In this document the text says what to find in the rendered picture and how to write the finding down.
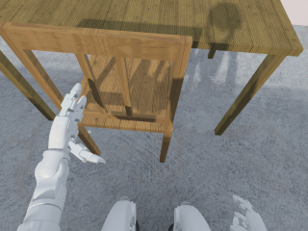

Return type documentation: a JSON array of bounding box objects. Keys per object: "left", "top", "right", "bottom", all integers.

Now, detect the chair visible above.
[{"left": 0, "top": 21, "right": 193, "bottom": 163}]

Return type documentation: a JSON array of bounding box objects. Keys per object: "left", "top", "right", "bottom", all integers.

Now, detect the table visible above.
[{"left": 0, "top": 0, "right": 304, "bottom": 136}]

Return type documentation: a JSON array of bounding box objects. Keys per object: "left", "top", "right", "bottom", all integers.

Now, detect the robot left forearm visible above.
[{"left": 16, "top": 149, "right": 71, "bottom": 231}]

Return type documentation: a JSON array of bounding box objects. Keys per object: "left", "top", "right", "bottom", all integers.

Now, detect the left robot shin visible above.
[{"left": 119, "top": 196, "right": 136, "bottom": 231}]

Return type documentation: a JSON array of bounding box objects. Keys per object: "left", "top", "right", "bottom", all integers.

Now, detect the left robot hand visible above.
[{"left": 48, "top": 83, "right": 106, "bottom": 165}]

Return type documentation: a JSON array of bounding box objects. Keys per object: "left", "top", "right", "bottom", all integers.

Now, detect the right robot hand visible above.
[{"left": 230, "top": 195, "right": 268, "bottom": 231}]

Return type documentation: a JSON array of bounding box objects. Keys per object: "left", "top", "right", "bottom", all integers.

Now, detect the left robot thigh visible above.
[{"left": 101, "top": 200, "right": 136, "bottom": 231}]

